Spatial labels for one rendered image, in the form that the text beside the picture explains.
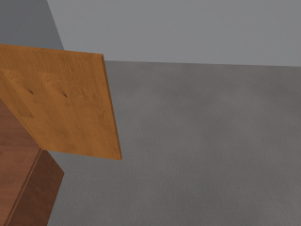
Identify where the cupboard door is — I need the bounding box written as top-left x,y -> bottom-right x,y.
0,43 -> 122,161

